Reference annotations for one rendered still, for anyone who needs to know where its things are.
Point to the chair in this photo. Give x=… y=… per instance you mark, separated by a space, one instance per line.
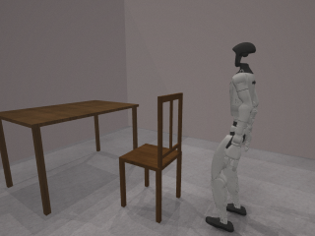
x=156 y=158

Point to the robot left foot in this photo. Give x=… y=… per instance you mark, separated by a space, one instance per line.
x=216 y=222

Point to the table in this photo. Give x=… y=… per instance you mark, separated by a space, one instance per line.
x=37 y=117

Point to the left robot hand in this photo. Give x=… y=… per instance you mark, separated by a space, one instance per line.
x=233 y=153

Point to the left robot forearm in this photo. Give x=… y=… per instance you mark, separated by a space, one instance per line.
x=243 y=120

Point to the right robot forearm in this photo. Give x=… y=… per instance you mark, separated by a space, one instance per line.
x=252 y=117

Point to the left robot upper arm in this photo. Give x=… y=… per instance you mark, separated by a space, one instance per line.
x=241 y=85

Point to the right robot hand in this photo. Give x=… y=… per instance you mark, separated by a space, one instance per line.
x=249 y=138

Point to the robot right foot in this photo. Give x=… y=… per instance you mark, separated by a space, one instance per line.
x=241 y=210

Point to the robot foot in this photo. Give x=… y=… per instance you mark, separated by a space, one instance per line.
x=216 y=222
x=241 y=210

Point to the right robot upper arm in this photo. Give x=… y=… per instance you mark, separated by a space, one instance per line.
x=255 y=100

